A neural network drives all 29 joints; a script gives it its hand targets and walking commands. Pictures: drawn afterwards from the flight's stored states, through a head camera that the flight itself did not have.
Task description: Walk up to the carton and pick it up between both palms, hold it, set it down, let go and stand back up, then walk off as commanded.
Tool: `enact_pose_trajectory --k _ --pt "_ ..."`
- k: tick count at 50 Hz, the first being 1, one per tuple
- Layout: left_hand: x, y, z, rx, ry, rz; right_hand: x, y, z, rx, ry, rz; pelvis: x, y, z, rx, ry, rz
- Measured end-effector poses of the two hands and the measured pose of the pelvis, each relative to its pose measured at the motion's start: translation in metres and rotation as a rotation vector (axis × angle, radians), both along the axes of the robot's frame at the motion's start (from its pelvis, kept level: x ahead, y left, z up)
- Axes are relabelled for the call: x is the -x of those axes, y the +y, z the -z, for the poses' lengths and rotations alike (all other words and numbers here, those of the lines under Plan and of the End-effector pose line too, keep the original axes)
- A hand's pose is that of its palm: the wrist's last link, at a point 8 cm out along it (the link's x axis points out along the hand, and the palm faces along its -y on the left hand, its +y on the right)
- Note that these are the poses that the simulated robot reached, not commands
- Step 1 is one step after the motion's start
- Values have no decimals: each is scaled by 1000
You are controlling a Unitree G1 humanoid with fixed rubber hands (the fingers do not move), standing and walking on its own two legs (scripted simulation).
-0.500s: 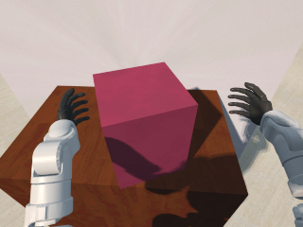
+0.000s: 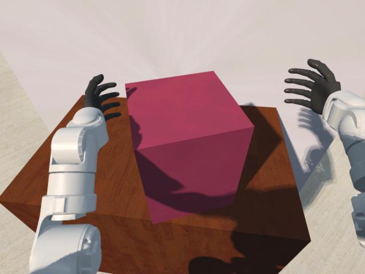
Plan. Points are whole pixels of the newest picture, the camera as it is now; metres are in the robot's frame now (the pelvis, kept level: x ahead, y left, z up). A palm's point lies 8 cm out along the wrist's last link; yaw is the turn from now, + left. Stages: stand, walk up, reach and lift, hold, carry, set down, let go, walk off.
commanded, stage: reach and lift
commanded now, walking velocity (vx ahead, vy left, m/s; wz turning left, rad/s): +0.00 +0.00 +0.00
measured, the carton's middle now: (182, 148) +0.44 +0.09 +0.04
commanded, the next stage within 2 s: none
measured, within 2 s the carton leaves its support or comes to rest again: neither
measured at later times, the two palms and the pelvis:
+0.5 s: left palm (97, 99) +0.38 +0.25 +0.22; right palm (305, 76) +0.49 -0.16 +0.24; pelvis +0.00 +0.00 +0.00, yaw +1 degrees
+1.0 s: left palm (108, 128) +0.37 +0.25 +0.14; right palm (277, 109) +0.49 -0.12 +0.16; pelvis +0.00 -0.01 +0.00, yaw +1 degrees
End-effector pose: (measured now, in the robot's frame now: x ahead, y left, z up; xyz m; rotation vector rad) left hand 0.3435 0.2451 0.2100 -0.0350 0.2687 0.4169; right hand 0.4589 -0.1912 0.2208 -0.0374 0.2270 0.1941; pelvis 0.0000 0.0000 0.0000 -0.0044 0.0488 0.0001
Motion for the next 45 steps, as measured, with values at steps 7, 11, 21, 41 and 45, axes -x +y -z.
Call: enact_pose_trajectory --k 7,11,21,41,45 --pt "-12 -1 -6 -1 -3 -2 -14 13 -7 -15 -10 -24 -2 -2 0 1 26 1" --pt "-17 5 -11 -5 -9 -10 -21 20 -13 -25 -16 -28 -2 -3 0 2 38 -1" --pt "-29 11 -12 -12 29 -12 -34 31 -21 -36 13 -22 -2 -5 1 5 62 -22" --pt "-27 3 56 6 83 -21 -26 43 51 -12 74 -34 6 -6 2 7 110 -9" --pt "-31 3 59 -14 71 -37 -29 54 62 12 82 -54 7 -8 3 7 138 -2"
